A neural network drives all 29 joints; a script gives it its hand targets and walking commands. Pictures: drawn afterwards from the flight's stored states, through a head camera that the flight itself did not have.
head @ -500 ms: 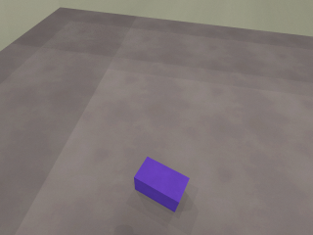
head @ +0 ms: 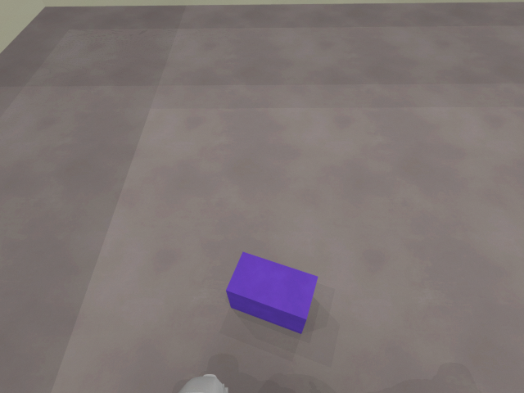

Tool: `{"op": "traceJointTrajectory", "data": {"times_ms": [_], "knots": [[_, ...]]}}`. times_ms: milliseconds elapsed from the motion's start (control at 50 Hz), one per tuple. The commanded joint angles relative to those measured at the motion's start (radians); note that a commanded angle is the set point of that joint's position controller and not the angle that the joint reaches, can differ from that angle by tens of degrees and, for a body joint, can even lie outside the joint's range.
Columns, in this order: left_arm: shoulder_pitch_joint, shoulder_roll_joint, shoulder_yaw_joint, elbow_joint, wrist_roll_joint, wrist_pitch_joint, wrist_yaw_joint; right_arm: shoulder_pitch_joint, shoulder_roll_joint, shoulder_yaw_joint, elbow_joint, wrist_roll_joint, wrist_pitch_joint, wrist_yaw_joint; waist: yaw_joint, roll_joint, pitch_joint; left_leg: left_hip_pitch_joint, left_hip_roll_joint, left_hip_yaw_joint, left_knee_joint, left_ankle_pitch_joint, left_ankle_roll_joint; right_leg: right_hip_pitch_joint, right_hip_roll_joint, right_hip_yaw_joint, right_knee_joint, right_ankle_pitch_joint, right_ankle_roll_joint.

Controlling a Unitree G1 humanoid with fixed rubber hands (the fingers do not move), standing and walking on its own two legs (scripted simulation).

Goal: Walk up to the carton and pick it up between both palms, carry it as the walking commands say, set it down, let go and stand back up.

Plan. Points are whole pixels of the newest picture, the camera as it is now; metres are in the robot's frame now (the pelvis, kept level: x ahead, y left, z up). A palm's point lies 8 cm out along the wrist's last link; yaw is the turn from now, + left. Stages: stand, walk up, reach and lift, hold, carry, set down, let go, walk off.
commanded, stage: walk up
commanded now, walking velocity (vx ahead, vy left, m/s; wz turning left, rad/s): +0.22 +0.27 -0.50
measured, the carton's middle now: (272, 292) +0.50 -0.01 -0.68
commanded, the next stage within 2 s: stand in 1.84 s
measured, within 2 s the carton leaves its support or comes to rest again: neither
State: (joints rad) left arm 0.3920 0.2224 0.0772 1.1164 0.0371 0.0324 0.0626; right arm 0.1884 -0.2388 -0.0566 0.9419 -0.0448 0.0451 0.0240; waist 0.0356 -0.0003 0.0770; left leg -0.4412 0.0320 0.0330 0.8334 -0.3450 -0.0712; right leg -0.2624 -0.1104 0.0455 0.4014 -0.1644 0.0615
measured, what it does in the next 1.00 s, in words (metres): walks ahead: left foot, then right foot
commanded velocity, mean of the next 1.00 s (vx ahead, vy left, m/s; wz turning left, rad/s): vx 0.06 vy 0.03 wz -0.25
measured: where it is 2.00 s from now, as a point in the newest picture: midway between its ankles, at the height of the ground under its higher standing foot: outside the picture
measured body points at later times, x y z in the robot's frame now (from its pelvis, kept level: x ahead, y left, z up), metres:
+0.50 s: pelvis +0.14 +0.07 -0.02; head +0.19 +0.05 +0.43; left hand +0.38 +0.25 -0.13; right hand -0.01 -0.14 -0.16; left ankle +0.03 +0.20 -0.74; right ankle +0.19 -0.05 -0.73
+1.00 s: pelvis +0.20 +0.12 -0.01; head +0.25 +0.15 +0.44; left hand +0.33 +0.36 -0.18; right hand +0.21 -0.17 -0.12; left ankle +0.29 +0.19 -0.75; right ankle +0.12 -0.04 -0.63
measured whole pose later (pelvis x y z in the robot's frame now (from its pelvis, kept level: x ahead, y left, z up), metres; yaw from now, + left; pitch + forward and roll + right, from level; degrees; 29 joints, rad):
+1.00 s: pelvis +0.20 +0.12 -0.01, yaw -15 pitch -2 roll -6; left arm 0.17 0.28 0.09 0.98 0.02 0.12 -0.01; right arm 0.19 -0.25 -0.03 0.92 -0.02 0.03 -0.05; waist 0.01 0.01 0.11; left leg -0.35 0.15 0.10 0.58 -0.20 0.03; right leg -0.49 0.02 -0.01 1.24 -0.46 0.06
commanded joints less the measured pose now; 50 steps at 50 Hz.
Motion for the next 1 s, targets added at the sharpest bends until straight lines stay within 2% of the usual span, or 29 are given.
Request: {"op": "traceJointTrajectory", "data": {"times_ms": [0, 20, 60, 80, 100, 120, 140, 160, 200, 300, 360, 420, 460, 480, 500, 520, 540, 580, 640, 700, 740, 780, 800, 820, 840, 860, 920, 940, 980], "knots": [[0.011, 0.218, 0.053, -0.045, 0.015, -0.016, -0.007, 0.002, -0.004, 0.006, -0.061, 0.001, -0.018, 0.018, -0.007, -0.231, -0.082, 0.070, -0.002, 0.058, -0.134, -0.090, -0.018, 0.007, -0.170, 0.201, -0.155, -0.343, -0.190], [-0.048, 0.235, 0.057, -0.080, 0.009, -0.017, -0.016, 0.030, -0.007, 0.013, -0.061, 0.011, -0.027, 0.017, -0.031, -0.247, -0.106, 0.184, -0.006, 0.077, -0.207, -0.092, -0.011, -0.061, -0.147, 0.180, -0.136, -0.369, -0.175], [-0.108, 0.233, 0.043, -0.101, 0.006, -0.016, -0.037, 0.101, -0.043, -0.011, -0.012, 0.008, -0.043, 0.001, -0.083, -0.127, -0.072, 0.386, -0.044, 0.151, -0.421, 0.065, -0.009, -0.176, -0.048, 0.096, -0.018, -0.372, -0.123], [-0.072, 0.183, 0.030, -0.087, 0.009, -0.025, -0.042, 0.158, -0.079, -0.017, 0.032, 0.008, -0.051, -0.009, -0.104, -0.095, -0.124, 0.500, 0.022, 0.106, -0.518, 0.023, 0.014, -0.238, 0.020, 0.041, 0.066, -0.402, -0.076], [-0.103, 0.117, 0.018, -0.132, 0.011, -0.026, -0.048, 0.285, -0.180, -0.043, 0.047, -0.003, -0.055, -0.020, -0.153, 0.155, -0.111, 0.582, 0.250, -0.162, -0.745, -0.258, 0.087, -0.420, 0.099, -0.080, 0.314, -0.400, 0.013], [-0.185, 0.075, -0.007, -0.202, 0.014, -0.016, -0.051, 0.305, -0.259, -0.052, 0.031, -0.002, -0.055, -0.031, -0.167, 0.347, -0.020, 0.484, 0.454, -0.415, -0.812, -0.463, 0.126, -0.567, 0.083, -0.069, 0.607, -0.435, -0.003], [-0.186, 0.093, -0.002, -0.224, 0.011, -0.020, -0.061, 0.252, -0.257, -0.050, 0.009, 0.008, -0.061, -0.032, -0.119, 0.177, 0.018, 0.448, 0.473, -0.399, -0.798, -0.456, 0.155, -0.574, 0.043, -0.023, 0.696, -0.343, -0.016], [-0.205, 0.105, 0.003, -0.220, 0.005, -0.013, -0.070, 0.187, -0.201, -0.042, 0.022, 0.013, -0.070, -0.032, -0.106, 0.137, 0.072, 0.395, 0.439, -0.315, -0.769, -0.384, 0.189, -0.554, -0.013, 0.004, 0.754, -0.287, -0.020], [-0.231, 0.097, -0.002, -0.215, -0.008, -0.019, -0.092, 0.171, -0.126, -0.024, 0.014, 0.008, -0.092, -0.035, -0.061, 0.075, 0.119, 0.293, 0.345, -0.158, -0.742, -0.233, 0.135, -0.514, -0.023, -0.009, 0.736, -0.211, -0.034], [-0.229, 0.058, -0.016, -0.214, -0.003, -0.026, -0.116, 0.209, -0.088, -0.006, 0.040, 0.017, -0.116, -0.033, -0.060, 0.200, 0.026, 0.427, 0.257, 0.079, -0.635, 0.400, 0.141, -0.412, 0.013, -0.119, 0.601, -0.079, -0.013], [-0.320, 0.041, -0.035, -0.256, -0.007, -0.027, -0.122, 0.223, -0.091, -0.001, 0.042, 0.007, -0.105, -0.036, -0.076, 0.178, 0.001, 0.420, 0.217, 0.153, -0.583, 0.513, 0.142, -0.305, 0.053, -0.158, 0.404, -0.095, -0.025], [-0.408, 0.039, -0.038, -0.278, -0.025, -0.025, -0.109, 0.288, -0.098, 0.002, 0.078, -0.006, -0.093, -0.044, -0.105, 0.251, 0.021, 0.410, 0.218, 0.144, -0.511, 0.753, 0.161, -0.215, 0.073, -0.203, 0.268, -0.097, -0.049], [-0.236, 0.101, -0.021, -0.234, -0.024, -0.039, -0.075, 0.254, -0.114, -0.003, 0.047, 0.028, -0.075, -0.058, 0.002, 0.135, -0.074, 0.371, 0.183, 0.182, -0.239, 1.077, 0.111, 0.060, 0.089, -0.195, 0.106, 0.189, -0.083], [-0.113, 0.171, 0.002, -0.186, -0.023, -0.039, -0.061, 0.236, -0.105, 0.001, 0.026, 0.043, -0.086, -0.059, 0.047, -0.084, -0.230, 0.252, 0.167, 0.150, -0.108, 0.768, 0.049, 0.288, -0.004, -0.095, 0.017, 0.561, -0.114], [0.019, 0.254, 0.032, -0.156, -0.022, -0.045, -0.055, 0.224, -0.079, 0.011, -0.038, 0.051, -0.092, -0.056, 0.109, -0.283, -0.363, 0.007, 0.053, 0.133, 0.167, 0.037, 0.019, 0.546, -0.240, 0.094, 0.112, 1.153, -0.229], [0.031, 0.274, 0.031, -0.150, -0.041, -0.046, -0.043, 0.257, -0.037, 0.017, -0.033, 0.056, -0.083, -0.058, 0.072, -0.317, -0.401, -0.055, 0.017, 0.043, 0.275, -0.276, 0.032, 0.567, -0.360, 0.183, 0.143, 1.429, -0.295], [-0.064, 0.225, 0.028, -0.170, -0.048, -0.039, -0.041, 0.295, -0.018, 0.005, -0.011, 0.049, -0.064, -0.055, 0.016, -0.232, -0.312, -0.009, 0.056, -0.012, 0.333, -0.280, 0.027, 0.399, -0.343, 0.124, 0.094, 1.217, -0.277], [-0.187, 0.179, 0.021, -0.194, -0.035, -0.032, -0.026, 0.263, -0.031, 0.000, -0.006, 0.040, -0.054, -0.068, -0.025, -0.122, -0.186, -0.083, 0.057, -0.006, 0.346, -0.220, 0.006, 0.341, -0.296, 0.056, 0.070, 1.166, -0.240], [-0.242, 0.111, 0.006, -0.215, -0.017, -0.027, -0.038, 0.235, -0.032, 0.013, 0.015, 0.047, -0.022, -0.051, -0.060, -0.190, -0.125, 0.051, 0.042, 0.040, 0.070, -0.151, -0.001, 0.138, -0.151, -0.085, 0.019, 0.892, -0.195], [-0.252, 0.091, -0.015, -0.193, -0.024, -0.039, -0.038, 0.223, -0.017, 0.015, 0.027, 0.038, -0.013, -0.047, -0.053, -0.110, -0.193, 0.116, 0.033, 0.053, -0.008, -0.001, 0.026, 0.163, -0.145, -0.129, -0.006, 0.659, -0.188], [-0.271, 0.131, -0.009, -0.200, -0.019, -0.021, -0.034, 0.201, -0.057, -0.008, -0.003, 0.035, -0.008, -0.055, -0.067, -0.133, -0.157, 0.128, 0.038, 0.020, -0.051, 0.018, 0.025, 0.093, -0.177, -0.070, 0.001, 0.536, -0.193], [-0.293, 0.153, 0.000, -0.183, -0.019, 0.009, -0.035, 0.172, -0.064, -0.008, -0.014, 0.057, -0.009, -0.059, -0.097, -0.168, 0.001, 0.147, 0.057, 0.036, -0.250, 0.088, 0.018, -0.016, -0.119, -0.090, 0.079, 0.545, -0.141], [-0.300, 0.137, 0.010, -0.192, -0.014, 0.019, -0.037, 0.244, -0.095, -0.008, -0.006, 0.051, -0.019, -0.065, -0.140, -0.135, -0.059, 0.282, 0.090, 0.025, -0.383, 0.251, 0.039, -0.089, -0.065, -0.133, 0.152, 0.256, -0.098], [-0.283, 0.065, -0.003, -0.227, -0.012, 0.026, -0.045, 0.282, -0.207, -0.034, 0.017, 0.025, -0.025, -0.072, -0.139, 0.200, -0.039, 0.300, 0.305, -0.197, -0.486, 0.526, 0.088, -0.231, 0.071, -0.207, 0.377, -0.221, -0.036], [-0.220, 0.060, 0.011, -0.213, -0.012, 0.050, -0.046, 0.279, -0.285, -0.052, -0.006, 0.004, -0.030, -0.089, -0.121, 0.359, -0.051, 0.220, 0.563, -0.443, -0.563, 0.615, 0.192, -0.268, 0.116, -0.086, 0.668, -0.508, 0.000], [-0.226, 0.096, 0.028, -0.225, -0.010, 0.065, -0.057, 0.199, -0.277, -0.046, -0.034, 0.003, -0.021, -0.092, -0.093, 0.235, -0.055, 0.195, 0.542, -0.430, -0.559, 0.526, 0.225, -0.247, 0.102, 0.027, 0.837, -0.498, 0.004], [-0.240, 0.117, 0.023, -0.205, -0.008, 0.073, -0.069, 0.043, -0.181, -0.025, -0.043, 0.028, -0.017, -0.089, -0.048, 0.219, -0.035, 0.088, 0.385, -0.176, -0.570, 0.319, 0.222, -0.247, 0.078, 0.011, 0.961, -0.297, -0.004], [-0.213, 0.139, 0.027, -0.187, -0.017, 0.079, -0.073, 0.003, -0.187, -0.023, -0.072, 0.030, -0.020, -0.086, -0.033, 0.222, -0.053, 0.130, 0.316, -0.130, -0.543, 0.302, 0.176, -0.238, 0.097, -0.013, 0.954, -0.257, 0.006], [-0.180, 0.136, 0.034, -0.181, -0.017, 0.076, -0.069, 0.017, -0.166, -0.013, -0.058, 0.040, -0.027, -0.079, -0.029, 0.197, -0.098, 0.184, 0.318, -0.062, -0.492, 0.408, 0.149, -0.231, 0.096, 0.024, 0.951, -0.229, 0.016]]}}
